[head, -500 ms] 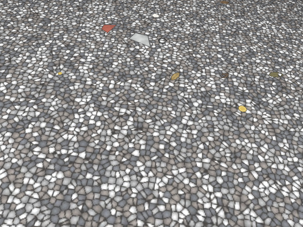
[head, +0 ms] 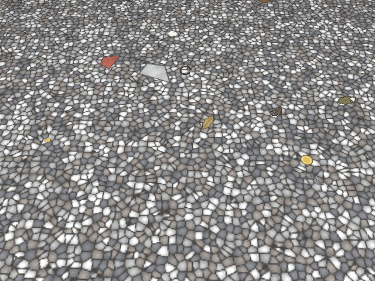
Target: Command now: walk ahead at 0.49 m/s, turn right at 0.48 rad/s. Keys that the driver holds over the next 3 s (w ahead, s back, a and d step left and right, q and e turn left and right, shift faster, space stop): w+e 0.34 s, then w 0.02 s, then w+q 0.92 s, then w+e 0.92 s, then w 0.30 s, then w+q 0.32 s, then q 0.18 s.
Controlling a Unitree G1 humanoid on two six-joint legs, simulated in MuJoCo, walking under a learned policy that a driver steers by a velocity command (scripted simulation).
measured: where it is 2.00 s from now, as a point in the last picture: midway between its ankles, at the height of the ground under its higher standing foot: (186, 135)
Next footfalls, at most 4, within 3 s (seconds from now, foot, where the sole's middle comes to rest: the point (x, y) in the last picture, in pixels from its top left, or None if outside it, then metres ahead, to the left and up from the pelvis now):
0.24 left None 0.33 0.15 -0.78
0.72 right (244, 269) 0.51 -0.15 -0.78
1.22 left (172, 196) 0.79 0.12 -0.78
1.78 right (212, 132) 1.13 -0.04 -0.78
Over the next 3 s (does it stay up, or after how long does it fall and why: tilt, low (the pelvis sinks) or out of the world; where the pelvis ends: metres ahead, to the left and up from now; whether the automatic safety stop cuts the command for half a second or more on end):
stays up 1.58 -0.07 0.00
